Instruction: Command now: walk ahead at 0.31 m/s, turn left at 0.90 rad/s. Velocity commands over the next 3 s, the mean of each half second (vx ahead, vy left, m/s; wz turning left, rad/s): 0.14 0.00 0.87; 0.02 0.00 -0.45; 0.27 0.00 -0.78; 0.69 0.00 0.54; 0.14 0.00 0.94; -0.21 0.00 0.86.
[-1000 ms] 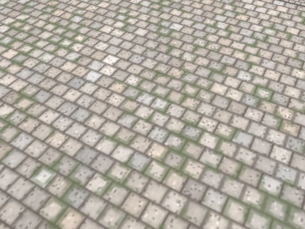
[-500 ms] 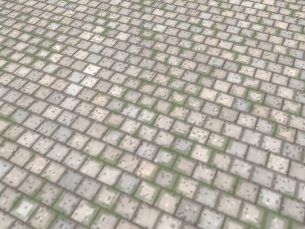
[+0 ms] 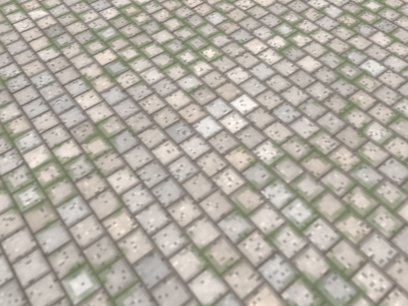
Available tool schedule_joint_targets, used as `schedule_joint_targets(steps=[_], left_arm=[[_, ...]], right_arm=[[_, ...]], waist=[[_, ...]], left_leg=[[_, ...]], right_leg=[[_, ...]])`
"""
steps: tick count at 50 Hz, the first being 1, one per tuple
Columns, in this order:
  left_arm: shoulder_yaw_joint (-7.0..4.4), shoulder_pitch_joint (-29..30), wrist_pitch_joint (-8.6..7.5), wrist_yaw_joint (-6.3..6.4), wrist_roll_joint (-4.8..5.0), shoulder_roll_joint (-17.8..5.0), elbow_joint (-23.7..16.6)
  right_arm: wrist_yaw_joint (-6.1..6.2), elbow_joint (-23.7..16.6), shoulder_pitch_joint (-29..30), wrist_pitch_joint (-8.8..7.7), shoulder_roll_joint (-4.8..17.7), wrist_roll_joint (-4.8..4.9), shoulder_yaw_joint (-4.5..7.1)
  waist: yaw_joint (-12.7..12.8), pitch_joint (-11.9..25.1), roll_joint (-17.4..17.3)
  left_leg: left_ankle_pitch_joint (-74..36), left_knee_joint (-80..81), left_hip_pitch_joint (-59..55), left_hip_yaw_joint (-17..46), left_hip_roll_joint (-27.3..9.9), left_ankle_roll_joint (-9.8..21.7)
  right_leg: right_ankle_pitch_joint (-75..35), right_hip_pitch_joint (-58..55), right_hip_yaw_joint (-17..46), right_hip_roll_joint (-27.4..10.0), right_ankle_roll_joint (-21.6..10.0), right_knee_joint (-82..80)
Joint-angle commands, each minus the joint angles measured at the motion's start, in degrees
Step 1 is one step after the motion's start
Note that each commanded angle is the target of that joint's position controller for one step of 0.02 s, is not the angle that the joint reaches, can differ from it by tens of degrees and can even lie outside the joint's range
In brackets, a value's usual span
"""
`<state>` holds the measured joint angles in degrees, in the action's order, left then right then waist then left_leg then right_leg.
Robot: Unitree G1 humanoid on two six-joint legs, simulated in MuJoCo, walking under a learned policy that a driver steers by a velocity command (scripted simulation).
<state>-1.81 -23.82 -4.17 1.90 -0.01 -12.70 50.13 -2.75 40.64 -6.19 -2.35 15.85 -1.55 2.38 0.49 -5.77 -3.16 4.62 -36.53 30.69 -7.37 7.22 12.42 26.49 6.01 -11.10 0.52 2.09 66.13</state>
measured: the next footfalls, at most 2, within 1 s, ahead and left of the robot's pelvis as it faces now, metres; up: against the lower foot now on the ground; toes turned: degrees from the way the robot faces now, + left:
right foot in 0.58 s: +0.31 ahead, -0.14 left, +0.00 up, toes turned +33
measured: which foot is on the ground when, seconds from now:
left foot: down 0.00-0.56, up 0.58-1.00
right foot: up 0.00-0.56, down 0.58-1.00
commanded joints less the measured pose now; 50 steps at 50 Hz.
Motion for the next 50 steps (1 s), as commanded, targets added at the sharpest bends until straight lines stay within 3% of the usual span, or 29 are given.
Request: schedule_joint_targets(steps=[1,2,3,5,8,10,13,15,18,21,24,26,27,28,29,30,31,32,34,35,40,45,50], left_arm=[[-0.38,-1.6,-0.29,-0.08,-1.34,-7.0,-11.1],[-0.53,0.6,0.06,-0.18,-1.96,-8.9,-11.0],[-0.89,3.7,0.72,-0.15,-3.05,-9.5,-11.3],[-0.95,5.1,3.41,0.28,-3.65,-9.5,-12.1],[-0.22,8.1,5.23,0.41,-2.85,-7.3,-13.5],[-0.16,11.4,5.81,0.28,-2.53,-7.3,-14.9],[-0.29,16.8,6.81,0.12,-2.36,-8.1,-16.8],[-0.38,19.7,6.85,0.18,-2.13,-8.8,-17.5],[-0.32,22.4,6.03,0.37,-1.66,-9.6,-18.0],[-0.19,22.3,5.00,0.26,-1.00,-10.2,-17.5],[0.05,19.8,4.25,0.04,-0.50,-10.3,-16.3],[0.17,16.5,3.99,-0.17,-0.23,-9.9,-15.0],[0.42,14.0,3.90,-0.21,-0.48,-8.7,-13.9],[1.09,15.1,3.84,-0.03,-1.11,-7.3,-13.6],[1.27,17.3,3.92,0.29,-1.70,-9.5,-14.3],[1.03,16.2,4.52,-0.05,-1.59,-12.6,-14.3],[-0.10,12.5,4.88,-0.92,-1.32,-14.3,-12.4],[-1.01,11.1,4.96,-1.63,-0.82,-15.5,-11.6],[-2.59,9.7,5.40,-2.10,-0.32,-17.4,-11.4],[-3.05,10.3,5.57,-2.15,-0.09,-17.2,-11.6],[-4.45,8.2,6.22,-2.67,0.19,-15.1,-12.1],[-5.91,5.1,6.97,-2.14,-0.41,-15.9,-11.6],[-6.46,9.5,7.40,-2.68,-0.95,-16.2,-12.7]], right_arm=[[2.08,-1.2,-15.2,1.46,15.0,0.71,5.51],[2.61,-2.3,-10.8,2.13,11.6,1.24,4.61],[2.74,-2.6,-7.6,2.35,8.6,1.54,3.67],[2.80,-1.9,-8.0,1.79,7.9,1.73,3.19],[2.71,-1.2,-9.6,1.28,10.5,0.81,4.11],[3.22,-1.3,-10.4,1.99,11.0,1.21,4.46],[3.72,-1.7,-12.0,3.41,11.3,1.83,4.84],[3.74,-1.9,-13.1,3.96,11.4,1.68,5.10],[3.69,-1.9,-14.5,4.17,11.8,1.29,5.50],[3.53,-2.1,-14.2,4.14,12.0,0.79,5.48],[3.49,-2.2,-13.4,4.16,9.9,0.19,4.17],[3.61,-2.1,-11.8,4.28,8.5,0.12,2.98],[4.00,-1.8,-10.6,4.36,7.4,0.57,2.09],[4.39,-0.6,-12.2,4.11,4.9,0.64,0.78],[4.38,0.4,-17.3,4.03,2.9,-0.23,0.14],[4.65,0.9,-18.9,4.47,7.7,-0.16,1.44],[4.88,0.4,-14.2,4.59,10.6,-0.38,2.04],[4.73,-0.3,-10.1,4.39,11.5,-0.21,2.27],[3.90,-1.0,-7.5,4.36,10.8,-0.01,2.04],[3.58,-1.0,-7.5,4.50,9.7,0.06,1.69],[4.14,-2.3,-3.0,4.65,7.2,0.42,0.60],[4.55,-3.2,0.4,3.36,7.5,1.12,0.05],[5.32,-2.7,-3.0,2.05,8.1,1.59,-0.13]], waist=[[-4.1,27.9,1.9],[-1.6,18.4,7.1],[0.2,12.0,10.3],[2.0,6.9,10.8],[1.1,10.3,8.6],[-0.2,12.1,5.3],[-2.4,11.3,1.2],[-3.5,9.6,-0.4],[-4.6,8.2,-2.2],[-4.4,8.6,-3.7],[-4.5,10.1,-4.5],[-3.0,10.2,-3.9],[-1.0,9.6,-2.5],[-1.3,9.2,1.0],[-4.3,10.4,12.0],[-4.8,9.4,13.5],[-2.3,7.2,13.7],[-1.1,5.0,13.1],[-1.2,5.1,12.1],[-1.8,5.4,11.5],[-0.3,8.5,12.0],[1.9,9.8,12.3],[-0.2,9.2,12.9]], left_leg=[[-41.7,10.0,-48.9,43.4,-24.9,15.9],[-21.5,16.8,-37.7,43.4,-22.8,14.2],[-12.9,20.4,-29.1,41.2,-19.5,11.5],[-23.8,20.3,-16.8,34.5,-16.0,7.7],[-33.4,16.5,-13.5,29.4,-10.9,2.7],[-27.8,15.3,-15.9,30.2,-9.0,-1.0],[-11.6,16.2,-19.6,35.2,-7.3,-4.3],[-4.9,16.8,-22.6,38.9,-7.3,-4.4],[-5.5,15.6,-27.3,42.6,-7.7,-3.7],[-13.8,12.7,-29.7,42.6,-8.3,-2.9],[-28.1,9.9,-26.7,39.6,-9.4,-2.5],[-27.4,10.0,-22.0,39.1,-9.5,-3.4],[-20.5,9.8,-19.0,38.4,-8.6,-4.9],[-6.9,9.4,-16.2,36.1,-6.5,-7.6],[17.6,1.8,-13.0,28.9,-2.5,-10.3],[26.1,1.8,-12.6,20.2,1.6,-11.4],[25.0,0.2,-11.6,17.4,0.3,-11.1],[24.2,-3.2,-8.5,16.0,0.2,-11.4],[23.2,-11.9,-4.8,14.2,0.2,-13.2],[22.1,-14.5,-4.3,14.1,-0.2,-13.9],[19.6,-15.6,-2.1,13.4,-1.0,-15.0],[19.3,-8.1,-2.5,14.9,-0.6,-14.0],[16.3,4.8,-15.8,15.2,0.7,-12.0]], right_leg=[[2.0,35.3,15.6,1.0,0.3,32.6],[-0.3,35.9,16.1,-0.7,0.3,26.6],[-0.4,34.8,16.1,-2.4,0.7,20.5],[-0.8,28.3,15.8,-4.8,2.3,9.9],[-6.3,24.3,14.8,-5.0,3.0,1.9],[-10.6,26.8,15.6,-4.6,2.9,-1.3],[-13.3,31.4,17.7,-3.2,2.7,-4.9],[-13.0,34.1,19.2,-2.1,2.4,-7.8],[-11.6,35.2,20.6,-0.3,1.4,-13.1],[-10.4,32.0,20.2,1.3,-0.1,-18.3],[-9.3,22.0,17.3,1.1,-1.5,-23.0],[-11.3,11.6,16.0,0.6,-2.8,-30.9],[-17.6,4.9,15.7,-0.3,-3.8,-40.0],[-22.1,-1.1,19.0,-2.2,-4.7,-48.3],[-27.6,-5.4,31.6,-12.0,-6.4,-49.6],[-38.0,-0.7,41.2,-18.2,-13.4,-48.5],[-35.3,1.8,45.1,-17.5,-16.8,-49.8],[-30.0,1.2,44.3,-14.5,-15.5,-49.7],[-24.2,1.0,41.6,-9.8,-11.8,-49.0],[-23.8,1.8,40.4,-8.0,-10.8,-48.9],[-22.3,0.2,41.0,-4.2,-10.5,-48.6],[-20.1,-2.2,47.2,-4.5,-11.4,-48.0],[-18.5,6.6,50.5,-2.2,-8.6,-48.0]])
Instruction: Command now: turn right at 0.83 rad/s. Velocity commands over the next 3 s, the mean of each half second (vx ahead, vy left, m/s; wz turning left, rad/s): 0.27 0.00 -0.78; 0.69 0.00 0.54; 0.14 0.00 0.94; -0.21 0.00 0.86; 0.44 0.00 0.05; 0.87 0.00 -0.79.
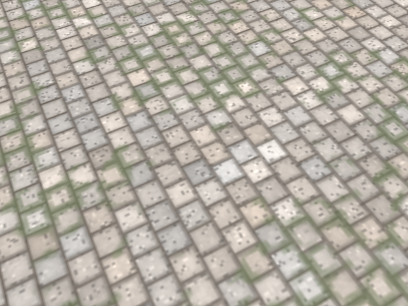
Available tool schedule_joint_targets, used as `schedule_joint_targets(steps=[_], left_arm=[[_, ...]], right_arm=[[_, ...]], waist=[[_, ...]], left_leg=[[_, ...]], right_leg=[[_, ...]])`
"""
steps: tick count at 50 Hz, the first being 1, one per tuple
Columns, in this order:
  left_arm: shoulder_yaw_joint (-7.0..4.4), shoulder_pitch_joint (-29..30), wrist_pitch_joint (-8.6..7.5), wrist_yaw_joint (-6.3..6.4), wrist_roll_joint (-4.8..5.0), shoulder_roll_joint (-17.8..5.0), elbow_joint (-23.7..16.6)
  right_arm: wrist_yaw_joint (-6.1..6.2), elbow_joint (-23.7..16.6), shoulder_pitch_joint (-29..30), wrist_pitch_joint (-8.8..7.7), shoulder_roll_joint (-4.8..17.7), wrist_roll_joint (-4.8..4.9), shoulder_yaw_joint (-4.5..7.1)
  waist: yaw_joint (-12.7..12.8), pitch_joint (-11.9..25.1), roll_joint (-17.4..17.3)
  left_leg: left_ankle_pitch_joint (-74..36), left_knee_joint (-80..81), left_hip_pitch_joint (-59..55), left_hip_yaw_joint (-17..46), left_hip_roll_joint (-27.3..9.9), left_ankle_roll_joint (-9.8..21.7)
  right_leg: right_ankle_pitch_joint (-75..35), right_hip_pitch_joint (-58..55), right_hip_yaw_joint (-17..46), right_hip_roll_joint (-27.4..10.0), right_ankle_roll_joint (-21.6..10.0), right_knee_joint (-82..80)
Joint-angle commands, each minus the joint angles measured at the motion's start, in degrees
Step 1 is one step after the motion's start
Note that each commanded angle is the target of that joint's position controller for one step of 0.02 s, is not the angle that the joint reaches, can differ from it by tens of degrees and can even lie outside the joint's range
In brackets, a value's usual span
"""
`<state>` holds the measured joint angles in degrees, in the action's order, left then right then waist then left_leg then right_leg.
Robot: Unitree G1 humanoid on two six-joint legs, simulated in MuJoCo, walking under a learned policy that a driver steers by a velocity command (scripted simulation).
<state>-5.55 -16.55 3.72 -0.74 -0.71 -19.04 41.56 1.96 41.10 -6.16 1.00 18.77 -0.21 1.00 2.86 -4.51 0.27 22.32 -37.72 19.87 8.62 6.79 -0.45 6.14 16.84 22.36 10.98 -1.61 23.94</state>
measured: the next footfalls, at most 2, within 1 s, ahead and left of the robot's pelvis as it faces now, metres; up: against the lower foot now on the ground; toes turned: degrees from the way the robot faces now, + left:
left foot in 0.06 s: +0.07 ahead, +0.10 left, +0.00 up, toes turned -13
right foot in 0.64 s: +0.17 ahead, -0.23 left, +0.00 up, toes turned -20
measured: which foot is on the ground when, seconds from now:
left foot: up 0.00-0.04, down 0.06-0.64, up 0.66-1.00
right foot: down 0.00-0.04, up 0.06-0.62, down 0.64-1.00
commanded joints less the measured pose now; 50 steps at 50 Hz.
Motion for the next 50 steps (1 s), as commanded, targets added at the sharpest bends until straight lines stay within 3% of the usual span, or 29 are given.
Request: schedule_joint_targets(steps=[1,2,3,4,5,7,9,10,13,15,19,23,25,27,29,30,31,32,33,34,35,36,38,40,41,43,46,48,50], left_arm=[[-2.60,4.1,-0.47,-0.08,-0.12,-9.5,-4.4],[-2.27,4.5,-0.68,0.01,0.26,-8.5,-4.6],[-1.50,0.0,-1.08,0.20,0.73,-5.2,-4.2],[-1.48,-2.1,-1.26,0.72,0.87,-4.1,-4.7],[-2.56,0.6,-1.40,0.86,-1.01,-10.1,-4.0],[-2.40,-0.3,-0.63,-0.29,-1.22,-8.6,-3.1],[-1.96,-2.5,0.40,-1.50,-0.60,-7.8,-2.0],[-1.72,-1.0,0.64,-1.87,-0.21,-7.7,-2.6],[-1.06,6.2,0.83,-3.69,-0.63,-8.0,-5.3],[-0.95,9.3,0.72,-4.72,-0.69,-7.7,-6.1],[-0.30,12.6,-0.33,-5.29,-1.11,-4.9,-6.8],[0.66,13.9,-2.42,-4.28,-1.45,-2.6,-6.5],[1.43,17.3,-3.25,-4.47,-1.83,-2.4,-7.5],[2.31,21.8,-4.22,-4.55,-1.47,-1.7,-8.9],[2.62,20.4,-4.98,-4.03,-1.15,-1.8,-8.9],[2.42,15.6,-5.49,-3.32,-1.03,-2.4,-7.6],[1.62,5.9,-6.21,-2.22,-1.29,-3.9,-4.4],[0.03,-6.6,-6.92,-0.72,-2.43,-7.7,-0.5],[-1.29,-14.9,-7.42,0.59,-3.70,-15.0,-0.4],[-0.86,-11.4,-7.31,1.43,-3.27,-14.2,-1.7],[0.42,-5.1,-7.13,1.56,-2.93,-9.9,-1.7],[1.34,-1.4,-7.37,1.16,-2.16,-5.9,-1.8],[2.37,0.8,-7.95,1.11,-1.18,-2.0,-1.2],[2.98,-0.8,-9.06,1.05,-0.81,0.2,0.5],[3.09,-1.5,-9.63,0.90,-0.55,0.7,1.4],[3.27,-0.9,-10.17,0.85,-0.36,1.5,2.1],[3.26,1.7,-9.85,1.86,0.13,0.7,2.7],[2.49,0.4,-9.80,2.90,0.36,-2.7,3.2],[1.30,0.8,-9.05,3.60,0.83,-6.4,2.8]], right_arm=[[1.03,-2.7,-5.0,-1.56,5.4,0.17,1.37],[1.65,-2.2,-6.6,-1.85,6.6,-0.01,1.76],[2.31,-3.3,-5.5,-1.80,10.7,-0.20,2.63],[2.02,-6.0,-0.1,-1.45,14.3,-0.70,2.78],[1.52,-5.7,1.7,-1.23,11.0,-1.79,2.29],[0.94,-5.5,2.6,-1.36,5.5,-1.32,0.89],[1.12,-6.3,1.9,-1.27,4.6,-1.33,0.54],[1.04,-6.0,0.0,-1.24,4.5,-1.35,0.58],[0.11,-4.0,-8.4,-1.66,7.6,-1.67,2.10],[-0.15,-3.2,-10.6,-2.51,8.8,-1.56,2.88],[-0.73,-0.9,-15.1,-4.95,7.6,-1.48,3.23],[-1.98,2.6,-18.4,-6.92,5.7,-1.41,2.86],[-2.45,3.9,-18.2,-7.00,5.5,-0.93,2.75],[-2.88,5.3,-19.7,-6.78,5.8,-1.12,2.75],[-3.06,6.5,-20.1,-6.08,7.9,-1.15,3.35],[-3.12,6.8,-18.8,-5.73,8.9,-0.75,3.69],[-3.17,6.8,-17.1,-5.77,8.7,-0.28,3.57],[-3.57,5.7,-15.4,-6.40,7.2,0.03,3.07],[-3.84,1.9,-14.3,-6.90,-0.7,0.46,1.18],[-3.34,1.5,-12.9,-6.35,2.1,1.07,2.27],[-3.45,1.9,-12.7,-5.65,2.7,0.91,2.78],[-3.98,3.2,-14.0,-5.22,2.1,0.74,2.74],[-4.91,5.4,-15.5,-3.48,0.7,-0.59,2.88],[-5.47,4.6,-13.3,-2.12,-0.9,-1.05,2.77],[-5.57,3.6,-11.5,-1.71,-1.7,-1.26,2.67],[-5.78,1.4,-7.6,-1.49,-2.8,-1.35,2.22],[-7.03,-1.5,-1.3,-1.87,-4.0,-1.30,1.03],[-7.70,-1.7,-1.5,-1.67,-3.0,-1.54,1.01],[-6.98,0.0,-10.1,-1.21,-0.1,-1.91,2.00]], waist=[[-4.0,7.2,9.4],[-5.0,6.8,7.5],[-2.5,9.0,-2.2],[-1.6,9.1,-11.7],[-1.5,4.7,-4.6],[-0.1,3.2,-4.3],[-0.3,3.8,-7.1],[-1.2,4.1,-7.0],[-6.2,4.0,-10.2],[-7.4,2.1,-9.2],[-8.2,0.9,-5.8],[-7.0,-1.1,-4.7],[-6.3,-1.6,-6.1],[-7.5,-2.4,-7.6],[-6.0,-3.0,-8.3],[-3.1,-1.9,-7.8],[2.4,2.1,-4.3],[8.2,11.0,1.9],[10.1,19.5,17.2],[8.8,16.8,10.4],[3.8,9.3,6.8],[1.1,6.4,5.6],[-1.9,3.1,7.1],[-3.0,0.2,6.2],[-3.9,-1.0,5.7],[-5.1,-1.7,5.7],[-5.3,-3.4,5.5],[-5.4,-0.8,4.7],[-9.4,5.3,6.0]], left_leg=[[-4.5,12.4,-10.5,-0.8,0.7,1.2],[-7.9,20.1,-17.3,0.0,-1.9,1.8],[0.4,25.6,-23.3,10.4,-13.3,4.0],[5.6,29.4,-19.7,25.5,-27.5,9.2],[-1.9,28.7,-11.1,21.3,-27.0,11.6],[-16.7,24.2,-8.3,8.1,-20.4,10.8],[-26.1,21.9,-10.7,1.0,-17.6,10.5],[-29.8,20.9,-12.7,-0.9,-17.5,10.5],[3.1,27.9,-21.0,2.9,-20.1,9.3],[10.5,30.7,-23.4,4.1,-22.0,8.6],[11.2,32.6,-25.2,2.1,-23.7,8.2],[9.0,34.4,-22.9,1.4,-24.2,10.4],[5.2,34.5,-19.9,-0.8,-22.8,10.9],[0.9,34.3,-15.0,-1.5,-21.5,11.6],[-5.2,32.3,-10.4,-0.9,-22.2,12.7],[-11.7,28.9,-7.4,-1.2,-22.4,12.8],[-22.5,18.7,-2.3,-4.4,-19.8,11.7],[-23.0,0.9,7.3,-8.8,-14.3,10.3],[6.6,-22.0,23.0,-10.6,-7.3,8.1],[3.7,-32.4,28.1,-3.0,-5.1,8.8],[-1.7,-35.0,29.4,-1.9,-8.4,8.7],[-5.8,-33.3,27.0,-3.1,-11.0,7.8],[-8.9,-33.5,24.7,-5.3,-13.2,6.0],[-11.3,-35.5,25.3,-7.0,-13.5,4.6],[-12.2,-35.8,25.9,-8.0,-13.3,4.0],[-15.7,-31.9,24.5,-10.9,-11.9,3.5],[-23.1,-11.8,16.9,-15.4,-9.5,4.1],[-25.5,-2.8,7.9,-20.0,-5.4,5.5],[-21.7,-1.3,-2.3,-19.8,-2.1,8.1]], right_leg=[[6.4,-0.1,16.8,-10.9,-3.0,-5.7],[15.0,5.3,14.6,-7.9,-0.1,-4.2],[27.4,10.6,7.0,-2.7,2.9,5.6],[29.1,15.8,-8.4,3.7,4.2,22.9],[23.4,15.8,-11.5,-2.2,4.7,31.1],[17.9,13.7,-13.9,-5.2,4.1,40.4],[16.1,15.4,-17.0,-6.3,4.6,46.9],[15.7,16.5,-17.9,-7.2,4.9,46.3],[12.6,24.2,-19.9,-10.8,4.8,41.5],[11.2,27.7,-19.9,-11.9,4.7,39.7],[7.7,30.5,-18.7,-13.0,3.2,37.3],[5.8,28.7,-15.0,-10.5,1.1,28.1],[5.5,24.2,-20.7,-12.6,1.0,20.7],[8.0,16.5,-24.4,-12.8,0.7,13.9],[11.3,7.3,-25.8,-11.0,-0.3,8.9],[9.7,-0.2,-26.3,-10.0,-1.0,6.3],[6.6,-14.2,-25.8,-8.9,-1.6,3.3],[12.0,-32.3,-20.1,-13.7,-2.3,3.0],[40.2,-44.4,5.2,-33.8,-3.8,-5.8],[46.1,-34.8,18.3,-36.6,-4.6,-12.4],[38.8,-28.4,9.4,-34.8,-3.6,-11.1],[29.5,-23.1,0.4,-31.2,-2.4,-11.7],[18.4,-17.5,-11.0,-26.0,-0.3,-14.0],[-3.5,-15.2,-18.9,-25.5,-0.4,-13.7],[-18.1,-14.4,-22.9,-25.4,-0.5,-12.6],[-33.1,-11.6,-29.6,-24.0,-0.8,-11.8],[-33.8,-8.2,-36.8,-20.5,-0.3,-10.9],[-44.4,-10.1,-38.0,-21.0,0.5,-5.6],[-57.2,-12.5,-37.1,-23.6,1.1,7.2]])
Over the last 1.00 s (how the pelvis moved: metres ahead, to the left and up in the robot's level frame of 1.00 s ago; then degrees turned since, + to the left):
0.21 -0.08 0.05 8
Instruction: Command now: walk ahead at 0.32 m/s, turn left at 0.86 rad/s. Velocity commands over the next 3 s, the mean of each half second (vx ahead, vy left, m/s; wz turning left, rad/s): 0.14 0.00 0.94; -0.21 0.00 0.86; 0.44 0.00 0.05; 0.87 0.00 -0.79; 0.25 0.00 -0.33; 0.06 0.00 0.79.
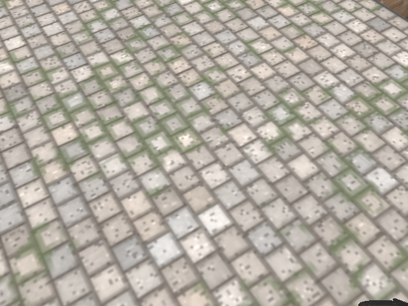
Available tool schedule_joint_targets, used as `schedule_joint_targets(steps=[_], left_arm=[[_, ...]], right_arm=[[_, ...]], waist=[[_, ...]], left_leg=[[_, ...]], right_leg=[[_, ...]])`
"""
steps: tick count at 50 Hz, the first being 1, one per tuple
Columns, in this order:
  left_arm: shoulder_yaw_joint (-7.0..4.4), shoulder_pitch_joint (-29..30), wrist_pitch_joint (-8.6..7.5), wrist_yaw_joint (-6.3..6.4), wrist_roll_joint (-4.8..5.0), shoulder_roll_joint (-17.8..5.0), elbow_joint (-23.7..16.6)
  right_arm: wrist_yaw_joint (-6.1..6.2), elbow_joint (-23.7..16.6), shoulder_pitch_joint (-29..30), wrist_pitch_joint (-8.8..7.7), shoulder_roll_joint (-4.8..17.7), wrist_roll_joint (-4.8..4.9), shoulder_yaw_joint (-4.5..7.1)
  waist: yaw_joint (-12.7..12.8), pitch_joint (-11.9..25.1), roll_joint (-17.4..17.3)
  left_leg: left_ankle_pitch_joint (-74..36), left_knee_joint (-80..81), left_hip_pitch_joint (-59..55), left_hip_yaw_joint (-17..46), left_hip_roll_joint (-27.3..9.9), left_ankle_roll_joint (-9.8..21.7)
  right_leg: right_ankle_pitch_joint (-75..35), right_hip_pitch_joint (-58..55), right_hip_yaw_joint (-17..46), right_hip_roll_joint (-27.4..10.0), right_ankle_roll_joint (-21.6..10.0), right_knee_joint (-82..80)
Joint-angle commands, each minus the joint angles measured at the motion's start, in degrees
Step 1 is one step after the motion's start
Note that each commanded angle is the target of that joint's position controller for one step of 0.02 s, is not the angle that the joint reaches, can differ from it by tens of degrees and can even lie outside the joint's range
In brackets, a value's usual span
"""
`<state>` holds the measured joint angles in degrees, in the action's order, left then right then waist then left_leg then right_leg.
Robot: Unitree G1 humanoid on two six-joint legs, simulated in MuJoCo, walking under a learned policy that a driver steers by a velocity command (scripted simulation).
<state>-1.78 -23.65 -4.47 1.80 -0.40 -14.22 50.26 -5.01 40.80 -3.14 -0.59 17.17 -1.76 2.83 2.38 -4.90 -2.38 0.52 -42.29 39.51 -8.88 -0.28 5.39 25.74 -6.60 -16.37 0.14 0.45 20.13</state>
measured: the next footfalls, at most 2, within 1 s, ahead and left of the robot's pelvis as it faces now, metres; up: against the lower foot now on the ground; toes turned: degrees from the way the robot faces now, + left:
left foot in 0.06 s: +0.23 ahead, +0.03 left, +0.00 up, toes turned +6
right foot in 0.70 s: +0.35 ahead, -0.10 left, +0.00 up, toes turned +52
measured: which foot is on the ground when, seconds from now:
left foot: up 0.00-0.04, down 0.06-0.68, up 0.70-1.00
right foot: down 0.00-0.02, up 0.04-0.68, down 0.70-1.00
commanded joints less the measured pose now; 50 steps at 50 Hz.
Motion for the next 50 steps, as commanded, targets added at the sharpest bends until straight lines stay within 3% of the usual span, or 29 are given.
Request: schedule_joint_targets(steps=[1,2,3,4,5,6,7,8,10,13,16,19,23,27,29,31,33,34,35,36,37,38,39,41,44,47,50], left_arm=[[-2.83,9.1,-0.31,0.99,0.68,-12.0,-6.5],[-2.87,10.5,0.12,0.23,1.24,-11.4,-7.3],[-1.79,7.7,0.39,-1.04,0.76,-6.2,-6.5],[-1.18,-1.6,1.50,-0.48,-0.57,-3.6,-9.1],[-1.11,-0.7,1.73,-0.21,-1.06,-7.1,-11.1],[-1.04,3.3,1.68,-0.15,-1.45,-9.1,-11.6],[-1.27,6.6,1.88,-0.18,-1.82,-9.5,-12.0],[-1.23,8.0,2.59,0.00,-2.29,-9.2,-12.6],[-1.09,7.5,5.21,0.39,-2.83,-8.5,-12.3],[-0.53,9.3,6.41,0.30,-2.24,-6.5,-13.3],[-0.67,14.3,7.28,0.31,-1.89,-7.1,-15.2],[-0.95,18.6,7.57,0.41,-1.69,-8.1,-16.2],[-0.95,21.6,6.45,0.60,-1.18,-8.9,-16.5],[-0.89,22.7,5.50,0.84,0.26,-10.1,-17.0],[-0.89,22.1,5.27,0.75,0.80,-10.9,-17.0],[-1.00,21.0,5.31,0.83,1.23,-11.6,-16.7],[-1.28,18.9,5.36,1.30,1.27,-12.2,-16.2],[-1.34,18.5,5.14,1.78,0.73,-12.3,-16.0],[-1.65,22.8,5.41,2.28,0.37,-14.4,-17.1],[-1.40,24.7,6.46,2.09,0.61,-16.5,-19.9],[-1.37,18.7,7.25,1.61,0.16,-14.3,-18.1],[-0.63,20.0,7.54,1.46,0.56,-11.3,-17.9],[-0.16,23.0,7.82,1.26,0.33,-9.6,-18.5],[-0.22,24.3,8.09,1.44,-0.68,-9.8,-19.3],[-0.96,20.2,7.96,0.84,-0.84,-10.2,-17.8],[-1.74,17.6,7.48,0.54,-0.75,-10.7,-15.9],[-2.44,16.7,7.13,0.27,-0.88,-11.2,-14.1]], right_arm=[[0.79,1.8,-20.1,0.31,3.8,-0.68,1.17],[2.24,4.2,-27.5,-0.20,6.7,-0.93,2.57],[3.97,4.3,-23.7,-0.55,9.5,-0.41,3.50],[3.86,1.6,-21.2,-0.02,16.1,-0.08,4.82],[3.89,-1.6,-20.3,0.67,17.0,1.38,5.98],[4.62,-3.1,-15.4,1.36,13.9,1.97,5.34],[4.95,-3.0,-12.1,1.73,10.1,2.13,4.22],[5.14,-2.4,-11.3,1.62,8.0,2.31,3.53],[4.99,-1.9,-11.0,1.11,7.1,2.15,3.14],[4.76,-1.9,-11.3,0.72,9.6,1.28,4.10],[5.19,-2.3,-12.3,1.74,10.3,1.62,4.64],[5.39,-2.4,-14.0,2.60,10.5,1.65,4.96],[5.47,-2.3,-16.1,2.75,10.9,1.29,5.36],[5.57,-2.1,-16.3,2.94,12.1,1.35,5.60],[5.57,-2.3,-15.7,3.19,12.6,1.44,5.62],[5.46,-2.9,-13.9,3.48,12.9,1.50,5.60],[5.38,-3.8,-10.8,3.53,12.9,1.89,5.50],[5.47,-3.8,-10.2,3.38,11.9,2.62,5.21],[5.77,-3.2,-16.2,3.24,7.5,2.81,4.16],[6.24,-3.5,-19.6,3.62,8.7,2.42,4.53],[5.82,-3.4,-16.7,4.05,13.8,0.93,5.62],[5.38,-2.7,-16.2,4.60,13.8,0.41,5.86],[4.79,-1.7,-16.1,5.34,13.1,0.34,5.67],[4.04,-0.7,-16.7,6.10,12.8,1.52,5.35],[3.99,-0.7,-13.7,6.42,10.8,2.44,4.49],[3.92,-0.6,-11.6,6.53,8.8,2.39,3.63],[4.05,0.7,-12.6,6.58,7.5,2.08,2.80]], waist=[[-12.1,9.8,8.4],[-14.9,13.9,5.7],[-11.2,10.3,-3.6],[-4.5,17.0,-7.9],[-7.5,28.9,-3.3],[-6.2,21.9,2.8],[-4.1,13.5,6.2],[-2.3,9.1,6.8],[-0.7,7.4,7.5],[-1.3,10.5,5.4],[-3.1,10.7,1.8],[-4.9,8.4,-1.2],[-6.1,7.2,-3.3],[-6.0,7.9,-4.4],[-5.7,8.8,-4.3],[-5.0,8.7,-4.6],[-3.4,7.9,-5.0],[-2.5,7.8,-1.4],[-7.4,10.4,8.7],[-7.9,13.3,14.6],[-3.8,16.6,13.8],[-5.3,13.7,10.4],[-6.1,10.2,8.8],[-6.3,8.8,9.5],[-3.8,8.7,10.0],[-2.2,8.4,12.2],[-2.3,8.8,14.1]], left_leg=[[0.7,4.0,-29.6,0.5,5.4,4.4],[-2.6,9.2,-38.9,3.2,6.1,6.1],[-17.6,12.6,-44.0,10.1,0.6,7.7],[-58.5,4.1,-56.0,32.5,-13.6,17.2],[-40.0,14.2,-60.5,45.4,-18.6,23.9],[-20.2,20.8,-51.9,45.6,-17.1,22.0],[-11.3,24.1,-42.6,41.9,-13.8,18.8],[-13.7,25.0,-36.1,38.5,-11.0,16.3],[-19.8,24.7,-26.8,32.3,-7.0,12.4],[-23.1,22.2,-25.2,30.4,-3.5,8.8],[-7.2,23.1,-26.5,34.5,-1.5,4.9],[6.0,24.4,-29.6,39.8,-0.8,3.6],[4.2,22.5,-34.6,44.5,-1.0,4.1],[-29.9,15.5,-38.0,46.5,-2.4,3.5],[-38.0,14.3,-38.3,47.9,-2.5,3.2],[-35.5,14.9,-36.3,49.8,-1.5,2.0],[-24.7,15.3,-31.3,50.9,0.9,-1.2],[-9.4,11.7,-26.6,47.8,4.5,-4.3],[19.1,3.9,-21.3,38.7,10.6,-7.2],[39.8,-11.3,-15.2,25.9,16.3,-8.6],[39.7,-25.4,-15.0,21.5,13.8,-9.3],[35.7,-32.2,-14.0,20.3,10.9,-9.2],[31.2,-36.2,-13.4,19.9,10.2,-9.2],[26.3,-42.2,-12.2,18.1,10.7,-10.0],[24.5,-39.7,-10.2,16.8,10.5,-10.7],[24.6,-29.5,-9.9,16.4,9.6,-10.7],[29.3,-16.3,-16.0,13.8,8.0,-8.9]], right_leg=[[-74.7,12.6,2.9,-14.2,-1.1,21.6],[-60.4,16.0,3.7,-12.4,-0.6,36.9],[-4.3,27.5,3.5,-3.2,0.7,53.3],[12.9,41.3,9.4,2.2,3.3,73.8],[7.5,46.6,20.0,1.8,3.2,76.7],[2.7,47.6,21.7,-0.5,2.6,71.3],[0.6,46.8,21.5,-2.3,2.6,64.9],[-0.2,44.7,21.5,-3.3,3.1,59.9],[-1.3,37.5,20.9,-4.4,4.1,52.0],[-5.3,36.2,20.5,-4.0,4.7,46.1],[-9.2,39.8,22.2,-3.0,4.7,41.6],[-10.6,43.8,24.2,-1.5,4.4,37.5],[-9.4,44.8,26.0,0.8,3.0,31.4],[-7.2,40.3,26.5,3.9,1.2,26.9],[-6.9,36.7,26.8,4.8,0.9,24.1],[-7.1,30.9,27.0,5.3,1.1,18.3],[-10.9,22.0,27.1,5.0,1.1,7.8],[-20.6,15.4,27.8,1.8,0.5,-1.3],[-34.9,8.1,33.9,-8.8,-2.6,-2.4],[-59.1,7.1,43.3,-22.4,-10.0,2.5],[-73.6,10.0,43.1,-25.5,-17.2,3.2],[-73.4,12.6,36.1,-22.6,-16.7,3.7],[-67.1,16.0,29.7,-17.3,-14.2,3.8],[-61.1,17.2,24.4,-12.3,-12.2,3.9],[-48.4,13.6,23.9,-11.4,-11.8,2.5],[-25.0,10.5,26.8,-11.6,-11.2,-1.4],[-10.6,11.6,28.6,-12.8,-10.8,-4.9]])
Over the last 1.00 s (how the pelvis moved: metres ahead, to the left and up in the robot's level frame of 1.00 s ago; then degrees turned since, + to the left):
0.32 -0.16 -0.02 -4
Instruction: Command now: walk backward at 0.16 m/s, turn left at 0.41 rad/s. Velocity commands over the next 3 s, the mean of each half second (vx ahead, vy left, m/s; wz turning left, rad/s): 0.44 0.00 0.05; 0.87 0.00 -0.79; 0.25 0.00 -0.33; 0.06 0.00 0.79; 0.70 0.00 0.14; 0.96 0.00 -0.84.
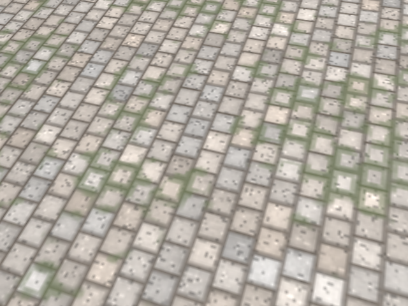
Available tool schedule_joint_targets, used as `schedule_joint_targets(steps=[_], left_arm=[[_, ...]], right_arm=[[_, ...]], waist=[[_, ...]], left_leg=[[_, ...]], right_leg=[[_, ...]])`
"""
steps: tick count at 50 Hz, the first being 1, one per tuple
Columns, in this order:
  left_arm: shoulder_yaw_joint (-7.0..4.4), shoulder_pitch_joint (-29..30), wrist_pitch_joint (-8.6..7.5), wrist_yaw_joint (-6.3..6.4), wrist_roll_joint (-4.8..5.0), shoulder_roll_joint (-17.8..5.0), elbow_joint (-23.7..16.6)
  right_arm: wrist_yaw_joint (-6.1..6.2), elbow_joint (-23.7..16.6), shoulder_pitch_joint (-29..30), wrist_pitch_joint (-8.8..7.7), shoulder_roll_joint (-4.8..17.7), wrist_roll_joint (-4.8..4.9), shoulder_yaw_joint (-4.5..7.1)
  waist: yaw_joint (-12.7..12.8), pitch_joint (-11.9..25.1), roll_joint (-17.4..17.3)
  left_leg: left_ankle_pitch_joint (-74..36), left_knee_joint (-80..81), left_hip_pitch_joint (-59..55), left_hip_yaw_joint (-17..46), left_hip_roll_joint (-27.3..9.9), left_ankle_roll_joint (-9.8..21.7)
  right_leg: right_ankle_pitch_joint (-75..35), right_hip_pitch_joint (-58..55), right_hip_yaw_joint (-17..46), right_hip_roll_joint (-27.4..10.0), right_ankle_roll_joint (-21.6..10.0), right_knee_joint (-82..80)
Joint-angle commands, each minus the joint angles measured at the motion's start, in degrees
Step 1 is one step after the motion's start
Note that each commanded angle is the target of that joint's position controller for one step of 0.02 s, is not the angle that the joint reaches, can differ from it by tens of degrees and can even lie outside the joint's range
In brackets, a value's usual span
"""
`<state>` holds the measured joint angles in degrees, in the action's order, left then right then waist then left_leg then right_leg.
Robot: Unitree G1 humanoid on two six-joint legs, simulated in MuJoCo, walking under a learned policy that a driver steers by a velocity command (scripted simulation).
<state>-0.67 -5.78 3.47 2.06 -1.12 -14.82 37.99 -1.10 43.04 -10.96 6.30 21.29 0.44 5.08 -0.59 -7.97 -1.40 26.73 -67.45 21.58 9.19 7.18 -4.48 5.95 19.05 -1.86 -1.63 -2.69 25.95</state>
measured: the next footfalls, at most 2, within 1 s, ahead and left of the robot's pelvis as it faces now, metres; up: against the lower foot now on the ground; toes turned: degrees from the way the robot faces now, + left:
left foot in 0.16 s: -0.08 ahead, +0.09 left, +0.00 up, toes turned +2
right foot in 0.74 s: +0.32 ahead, -0.11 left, +0.00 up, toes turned -16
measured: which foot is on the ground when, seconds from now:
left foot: up 0.00-0.14, down 0.16-0.74, up 0.76-1.00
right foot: down 0.00-0.14, up 0.16-0.72, down 0.74-1.00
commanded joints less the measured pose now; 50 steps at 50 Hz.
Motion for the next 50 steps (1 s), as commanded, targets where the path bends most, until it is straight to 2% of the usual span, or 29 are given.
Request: schedule_joint_targets(steps=[1,4,5,6,7,8,9,10,11,12,14,18,24,29,31,33,34,35,36,37,38,39,40,41,42,43,45,48,50], left_arm=[[-3.78,-1.3,-0.74,-0.17,-0.34,-10.8,-1.4],[-4.94,-4.2,0.46,-1.13,-0.98,-12.7,1.0],[-5.31,-4.5,1.12,-1.10,-1.02,-13.1,1.8],[-5.30,-1.4,1.47,-0.83,-0.96,-12.3,1.4],[-4.43,0.5,1.49,-0.65,-0.87,-7.5,1.4],[-1.27,-2.4,0.92,-0.78,-0.29,2.8,-0.5],[-3.11,6.7,0.25,-1.05,0.75,-5.7,-4.9],[-4.46,9.0,-0.63,-1.75,2.14,-9.8,-5.6],[-4.88,5.2,-1.17,-2.80,1.04,-10.8,-2.9],[-5.11,-0.6,-1.38,-3.63,-0.24,-10.6,0.9],[-5.48,-4.4,-1.32,-4.60,-0.90,-9.8,2.9],[-5.14,-0.7,-1.31,-4.37,0.34,-7.0,2.6],[-5.29,2.4,-2.10,-5.07,-1.12,-7.3,2.3],[-3.46,9.0,-3.23,-7.22,-1.31,-5.3,-1.0],[-2.23,11.7,-3.46,-7.81,-1.10,-4.0,-3.3],[-1.32,9.4,-3.54,-7.49,-0.63,-3.5,-4.0],[-1.62,5.1,-3.60,-7.21,-0.71,-4.7,-3.1],[-2.43,-4.8,-3.83,-6.94,-0.55,-6.6,-0.6],[-3.94,-18.1,-4.38,-6.37,-0.27,-9.5,3.2],[-5.88,-26.8,-4.60,-5.28,-0.53,-13.6,5.8],[-7.55,-21.2,-3.30,-4.09,-0.18,-19.2,5.4],[-7.75,-20.3,-3.33,-4.18,0.80,-19.0,4.4],[-7.40,-20.4,-3.66,-3.50,0.59,-17.2,5.4],[-6.63,-20.0,-4.10,-3.00,0.30,-13.8,6.6],[-6.00,-17.3,-4.80,-2.54,-0.01,-12.1,6.7],[-5.25,-14.4,-5.31,-2.16,-0.12,-10.8,6.3],[-4.48,-13.8,-6.82,-2.27,1.05,-10.0,5.8],[-4.71,-14.8,-7.72,-2.13,1.36,-12.1,6.2],[-5.06,-17.3,-6.87,-1.99,1.73,-11.5,7.2]], right_arm=[[0.17,-1.0,-5.6,-0.37,2.8,-0.05,0.16],[-0.16,1.6,-11.2,-1.06,2.7,-0.51,-0.94],[-0.38,3.4,-15.6,-1.52,2.6,-1.05,-1.36],[-0.23,6.8,-23.6,-1.99,2.3,-1.94,-1.83],[0.49,10.0,-26.6,-2.38,1.7,-2.46,-2.16],[0.00,5.1,-13.0,-3.07,-0.1,-2.23,-4.64],[1.37,1.7,-9.2,-3.20,7.8,-2.36,-2.01],[2.24,2.4,-4.7,-3.66,9.5,-2.62,-1.37],[1.96,2.1,-1.2,-5.41,7.3,-2.35,-2.07],[1.32,2.0,0.2,-6.84,6.3,-2.28,-2.16],[0.98,3.1,-2.9,-8.85,3.8,-1.15,-2.81],[1.11,6.0,-11.1,-10.07,2.8,-1.73,-2.67],[2.28,7.2,-13.9,-11.70,2.0,-1.93,-2.77],[2.44,9.6,-17.4,-12.99,0.5,-2.66,-3.37],[2.54,10.6,-18.0,-13.22,0.2,-3.26,-3.67],[2.91,10.3,-16.0,-13.37,1.5,-3.59,-3.75],[3.48,10.3,-16.6,-13.00,3.1,-3.57,-3.31],[3.93,9.8,-15.2,-12.24,5.6,-3.60,-2.47],[3.76,8.5,-13.0,-11.96,7.6,-3.28,-1.69],[2.95,7.4,-11.2,-12.47,6.9,-2.78,-1.63],[1.01,2.8,-8.1,-14.26,-1.6,-1.87,-3.49],[0.51,-1.2,-3.1,-15.52,2.7,-2.17,-3.14],[0.46,-2.8,0.4,-16.05,2.8,-2.46,-3.34],[0.60,-2.8,-0.7,-16.27,1.8,-2.53,-3.81],[0.66,-3.2,-0.4,-15.45,0.6,-3.53,-4.15],[0.48,-2.5,-3.1,-14.00,-0.4,-4.76,-4.55],[0.31,-4.0,-3.0,-11.58,-0.5,-5.54,-4.73],[-0.18,-9.5,6.2,-11.19,-1.9,-4.54,-5.53],[-0.72,-10.1,7.8,-11.62,-3.8,-3.49,-6.39]], waist=[[0.4,12.1,13.9],[-0.4,14.6,18.1],[-2.3,14.2,18.4],[-7.0,11.0,15.2],[-9.7,4.2,-1.9],[-1.7,1.7,-17.1],[-4.8,-4.4,-9.3],[-1.7,-8.9,-8.4],[1.2,-6.7,-6.1],[2.6,-2.5,-4.2],[2.5,1.7,-4.2],[-2.1,-1.7,-5.7],[-4.4,-1.6,-4.3],[-6.3,-5.1,-3.7],[-5.9,-5.3,-3.7],[-2.3,-0.6,-4.6],[0.6,3.7,-6.1],[6.0,9.3,-7.8],[12.0,16.3,-8.1],[16.0,20.4,-3.3],[9.2,20.3,16.8],[10.3,23.1,8.5],[9.3,17.1,3.5],[5.9,10.1,-2.6],[2.9,6.9,-4.8],[-0.2,4.6,-4.6],[-2.2,1.0,-2.5],[-1.4,-1.5,-1.6],[1.1,3.1,1.3]], left_leg=[[5.3,13.9,-1.9,-5.8,-0.1,2.1],[7.1,29.3,-16.2,-11.5,-0.6,6.9],[4.7,35.9,-23.8,-14.6,-0.3,9.1],[-0.7,46.6,-34.1,-18.0,0.4,11.6],[3.0,56.6,-35.5,-10.0,-3.4,12.9],[20.3,54.0,-29.2,15.1,-22.5,11.8],[37.5,67.6,-12.1,30.0,-30.7,17.8],[32.9,70.4,-5.4,28.5,-28.4,18.2],[19.4,67.5,-7.2,20.7,-23.6,15.8],[9.5,64.9,-10.2,12.7,-19.0,13.7],[7.2,63.9,-12.1,8.1,-16.5,13.2],[5.1,63.9,-19.2,4.2,-18.0,13.3],[-1.1,63.3,-30.8,-1.4,-21.1,11.2],[-12.0,64.8,-33.9,-9.4,-20.9,10.2],[-29.0,63.0,-34.7,-13.7,-20.8,9.7],[-70.5,55.1,-30.9,-20.0,-20.4,8.0],[-89.4,47.1,-31.0,-21.0,-21.5,7.6],[-98.7,34.1,-28.9,-21.2,-22.7,7.9],[-96.0,18.3,-22.1,-20.2,-23.2,8.7],[-72.8,-0.6,-9.0,-20.3,-19.3,8.4],[-7.8,-24.6,19.0,-16.8,-4.3,5.0],[-9.6,-28.8,28.3,-3.5,-4.6,6.7],[-12.4,-26.2,30.7,-2.1,-8.2,7.0],[-13.4,-19.5,28.0,-3.0,-10.8,6.9],[-11.7,-14.8,24.2,-3.0,-12.7,6.1],[-10.4,-13.2,22.1,-3.7,-13.6,5.2],[-7.1,-8.1,21.3,-5.9,-14.7,3.0],[-16.2,8.8,15.5,-11.9,-11.5,1.0],[-28.7,23.2,5.8,-14.2,-6.6,2.4]], right_leg=[[11.8,-12.3,13.9,-11.3,-7.5,-11.7],[23.2,-5.9,12.5,-11.1,-5.4,-16.0],[27.2,-0.5,10.0,-9.2,-3.4,-17.3],[31.5,9.4,4.4,-4.8,1.0,-15.2],[35.8,20.4,-2.2,1.1,3.5,6.1],[34.3,34.9,-3.1,2.3,2.2,32.3],[17.1,39.8,4.4,1.2,4.0,28.1],[7.3,36.5,7.1,-1.0,4.8,29.9],[1.2,31.9,6.8,-0.5,5.5,32.2],[-1.6,28.1,4.9,0.2,6.0,34.8],[-3.3,25.1,2.4,-0.2,6.0,38.2],[-3.2,33.5,7.8,3.3,5.6,37.5],[-1.7,41.6,7.7,3.0,4.8,36.4],[2.0,42.3,0.3,0.7,0.7,29.6],[4.9,39.2,-4.7,0.4,-1.9,25.6],[7.1,23.3,-11.1,4.1,-5.7,19.2],[8.7,15.3,-12.9,7.1,-7.1,19.0],[12.1,4.8,-12.3,9.2,-8.7,19.4],[14.6,-10.6,-8.1,10.3,-11.2,17.3],[18.8,-26.9,2.1,6.4,-13.2,9.8],[35.1,-39.8,36.0,-9.0,-19.9,-2.9],[33.9,-42.6,52.2,-12.2,-23.3,-10.1],[28.3,-37.9,47.4,-12.5,-21.4,-11.5],[20.6,-27.4,41.4,-11.2,-19.3,-12.9],[15.4,-19.0,35.1,-7.9,-17.5,-13.2],[12.9,-13.5,29.5,-4.4,-16.5,-13.7],[1.3,-5.2,25.6,-1.8,-16.9,-14.8],[-36.1,2.7,18.0,2.9,-13.6,-12.6],[-43.2,2.4,14.4,7.0,-7.8,-7.4]])
Over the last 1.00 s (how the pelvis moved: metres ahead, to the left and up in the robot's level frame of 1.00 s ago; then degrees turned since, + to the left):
0.20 -0.15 0.02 54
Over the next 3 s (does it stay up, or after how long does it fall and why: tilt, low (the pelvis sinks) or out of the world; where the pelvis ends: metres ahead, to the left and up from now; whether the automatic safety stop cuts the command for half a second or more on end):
stays up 1.28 -0.37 -0.01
